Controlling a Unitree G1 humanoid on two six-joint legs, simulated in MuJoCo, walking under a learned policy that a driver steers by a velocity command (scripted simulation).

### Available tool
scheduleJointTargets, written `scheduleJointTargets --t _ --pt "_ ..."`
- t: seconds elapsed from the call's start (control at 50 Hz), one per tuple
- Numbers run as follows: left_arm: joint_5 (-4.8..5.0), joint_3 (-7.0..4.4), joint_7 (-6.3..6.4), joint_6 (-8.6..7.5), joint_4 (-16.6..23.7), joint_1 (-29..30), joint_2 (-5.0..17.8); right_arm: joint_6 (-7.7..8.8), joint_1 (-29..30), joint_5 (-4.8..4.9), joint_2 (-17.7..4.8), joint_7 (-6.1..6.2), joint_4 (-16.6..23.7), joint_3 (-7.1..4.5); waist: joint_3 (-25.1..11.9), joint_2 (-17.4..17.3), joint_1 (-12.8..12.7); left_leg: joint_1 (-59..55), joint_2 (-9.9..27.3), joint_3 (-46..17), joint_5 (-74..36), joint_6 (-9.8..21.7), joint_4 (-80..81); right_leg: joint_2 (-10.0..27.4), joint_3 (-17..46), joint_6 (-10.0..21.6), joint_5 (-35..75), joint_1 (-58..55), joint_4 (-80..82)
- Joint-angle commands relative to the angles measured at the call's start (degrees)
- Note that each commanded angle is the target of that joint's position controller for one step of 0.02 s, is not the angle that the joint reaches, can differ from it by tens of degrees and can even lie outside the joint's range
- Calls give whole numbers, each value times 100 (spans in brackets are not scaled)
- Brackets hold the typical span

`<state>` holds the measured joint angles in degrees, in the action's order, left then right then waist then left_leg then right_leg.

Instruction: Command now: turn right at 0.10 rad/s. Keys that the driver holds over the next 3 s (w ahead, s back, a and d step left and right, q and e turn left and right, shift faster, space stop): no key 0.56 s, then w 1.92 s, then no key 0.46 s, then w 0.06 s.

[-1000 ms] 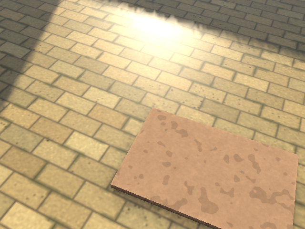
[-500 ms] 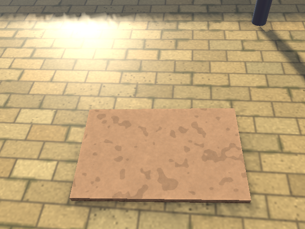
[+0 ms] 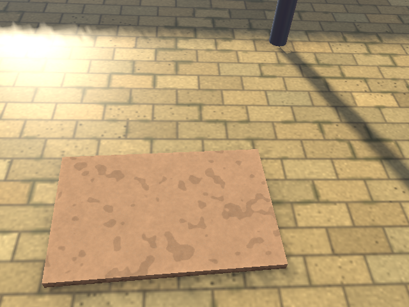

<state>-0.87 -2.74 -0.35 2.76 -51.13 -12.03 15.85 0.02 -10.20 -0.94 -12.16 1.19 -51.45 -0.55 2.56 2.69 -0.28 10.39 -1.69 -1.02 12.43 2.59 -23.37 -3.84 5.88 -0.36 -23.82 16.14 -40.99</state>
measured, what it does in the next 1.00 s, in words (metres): steps on the spot: right foot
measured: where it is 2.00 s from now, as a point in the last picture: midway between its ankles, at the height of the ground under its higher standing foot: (191, 263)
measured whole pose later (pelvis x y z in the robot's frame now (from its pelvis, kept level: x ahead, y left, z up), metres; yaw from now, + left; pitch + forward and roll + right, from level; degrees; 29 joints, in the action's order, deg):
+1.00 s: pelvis +0.08 +0.03 +0.00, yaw +0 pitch +0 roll -1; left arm -2.4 -2.7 -1.7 -2.6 -60.4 -13.9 13.2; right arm 4.4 -25.4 -1.2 -10.4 0.0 -63.4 -1.5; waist -0.1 1.7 0.9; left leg 4.3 -3.3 2.5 16.0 4.8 -19.8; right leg 1.4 -1.2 4.6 -15.2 27.1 -59.9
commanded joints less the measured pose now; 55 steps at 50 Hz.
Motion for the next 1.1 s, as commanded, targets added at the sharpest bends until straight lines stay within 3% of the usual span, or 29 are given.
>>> scheduleJointTargets --t 0.02,0.06,0.1,0.12,0.14,0.16,0.18,0.36,0.56,0.6,0.64,0.68,0.7,0.72,0.76,0.8,0.82,0.84,0.86,0.88,0.9,0.92,0.96,1.02,1.1 --pt "63 -28 57 -28 20 -121 308 36 -103 -14 -896 4 44 -172 -286 -1168 77 -514 1178 -1014 -2305 713 398 110 -325 -80 5 -134 710" --pt "96 -5 122 -49 -155 -207 287 6 -90 0 -948 9 -66 -189 -284 -1108 -15 -494 1126 -1051 -2276 591 284 143 -439 -28 725 -589 1750" --pt "14 -10 177 -124 -323 -296 437 24 -123 21 -875 -6 -131 -180 -379 -869 -38 -102 1038 -1075 -1927 245 249 506 -18 54 1840 -1420 2392" --pt "-52 -25 189 -176 -361 -314 624 53 -209 29 -847 -42 -147 -187 -450 -574 81 121 857 -925 -1545 111 199 894 312 121 2450 -1687 2179" --pt "11 -17 157 -187 -461 -91 611 54 -268 82 -706 -60 -230 -171 -226 -17 229 -30 574 -653 -1043 75 508 880 262 236 2408 -1158 1940" --pt "12 33 119 -220 -490 -70 385 35 -113 55 -793 -39 -328 -185 -154 -106 54 -244 536 -591 -832 24 411 838 255 242 2063 -923 2051" --pt "2 57 113 -250 -564 -106 354 11 -29 37 -790 -29 -370 -201 -101 -71 17 -352 537 -572 -805 16 341 826 250 227 1896 -769 2152" --pt "0 150 184 -303 -994 -198 308 -25 -169 10 -646 -48 -854 -169 124 -153 76 -235 547 -580 -486 -17 395 814 300 272 1360 -546 2357" --pt "10 217 193 -323 -1236 -363 150 -15 -389 14 -534 -23 -1199 -90 137 -247 74 -129 558 -579 -402 -67 387 786 271 303 1272 -494 2366" --pt "-4 163 193 -293 -1262 -487 268 -35 -450 -5 -575 -24 -1206 -111 58 -140 48 2 339 -423 689 -10 164 684 308 412 -15 -436 2402" --pt "-26 73 175 -222 -1206 -632 426 -72 -369 -63 -594 -53 -1084 -143 349 92 -44 705 62 -244 2076 126 -348 767 672 707 -1831 -214 2523" --pt "-36 -3 179 -213 -1268 -1036 527 -25 -140 -118 -311 -104 -881 -91 659 589 -214 1455 -117 187 1655 106 -1290 1451 1671 1098 -2613 -404 3074" --pt "-42 -38 180 -234 -1282 -1079 531 30 -89 -157 -246 -119 -805 -75 774 693 -220 1570 41 323 1164 100 -1765 1850 2072 1286 -2481 -339 3277" --pt "-57 -52 166 -266 -1234 -1015 508 85 -67 -146 -306 -136 -745 -96 760 608 -181 1650 176 271 1120 119 -2003 1967 2159 1362 -2182 -311 3352" --pt "-67 -92 144 -341 -1138 -807 536 186 -177 -111 -375 -191 -677 -132 660 514 -25 1505 261 254 1307 181 -1831 1854 1807 1305 -1594 -323 3197" --pt "19 -106 126 -368 -1028 -405 479 269 -864 -37 -233 -198 -836 -141 595 472 416 -16 73 526 780 265 -732 1423 1088 1059 -1330 609 2749" --pt "7 -103 122 -382 -954 -275 394 295 -1452 -10 -258 -165 -1073 -184 560 216 639 -921 -120 547 690 232 -265 1105 766 943 -1191 1150 2210" --pt "-21 -46 102 -441 -822 -148 140 354 -2064 -72 -520 -106 -1229 -255 454 -641 838 -1688 585 -594 1372 285 448 627 142 759 -807 1833 883" --pt "-11 62 40 -519 -597 -142 -312 384 -2781 -71 -1159 -84 -1339 -389 55 -2004 894 -2224 2043 -3176 3153 659 1602 -50 -770 550 -790 2712 -969" --pt "-171 -41 -8 -532 -515 -33 161 309 -2647 -60 -1147 -79 -1409 -390 405 -1516 680 -1567 2417 -3944 3734 977 1824 153 -502 623 -767 2991 -1878" --pt "-184 -56 -66 -562 -515 102 198 325 -1998 -61 -842 -105 -1168 -314 850 -825 380 -1075 2208 -3417 3469 934 1758 498 -358 670 -120 3061 -2240" --pt "-140 -22 -116 -610 -592 37 50 391 -1607 -50 -690 -127 -1010 -269 880 -625 214 -837 1902 -2765 2636 830 1747 669 -346 638 425 2891 -2234" --pt "-175 -26 -170 -631 -719 -118 -8 512 -1450 -19 -447 -105 -942 -187 622 -611 44 -838 1462 -1758 849 651 1710 795 -476 515 1052 2468 -2040" --pt "-151 -27 -178 -548 -653 92 -61 583 -2058 -1 -314 -77 -1182 -113 324 -727 75 -1302 1238 -942 -1709 621 1357 686 -806 375 1281 2600 -2002" --pt "-91 62 -151 -512 -191 1216 -181 572 -2300 5 -283 -25 -1225 -44 424 -778 252 -1234 1112 -523 -2840 634 1369 547 -1128 226 1566 2642 -1091"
